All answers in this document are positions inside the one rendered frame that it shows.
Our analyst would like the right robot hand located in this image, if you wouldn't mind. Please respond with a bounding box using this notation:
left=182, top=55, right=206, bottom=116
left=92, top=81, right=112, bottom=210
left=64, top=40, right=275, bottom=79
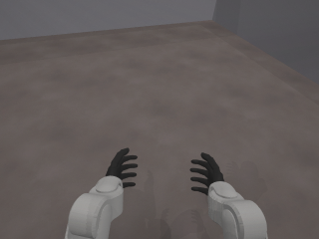
left=190, top=152, right=224, bottom=196

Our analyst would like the robot left forearm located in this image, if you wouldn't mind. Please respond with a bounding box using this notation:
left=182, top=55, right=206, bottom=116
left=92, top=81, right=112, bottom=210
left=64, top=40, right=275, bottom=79
left=64, top=175, right=124, bottom=239

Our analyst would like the left robot hand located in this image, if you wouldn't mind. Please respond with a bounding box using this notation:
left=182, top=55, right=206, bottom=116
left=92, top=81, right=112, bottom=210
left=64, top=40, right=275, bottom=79
left=106, top=147, right=138, bottom=188

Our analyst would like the robot right forearm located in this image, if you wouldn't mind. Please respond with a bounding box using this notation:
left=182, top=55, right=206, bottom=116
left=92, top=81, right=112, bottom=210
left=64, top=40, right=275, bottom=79
left=207, top=181, right=268, bottom=239

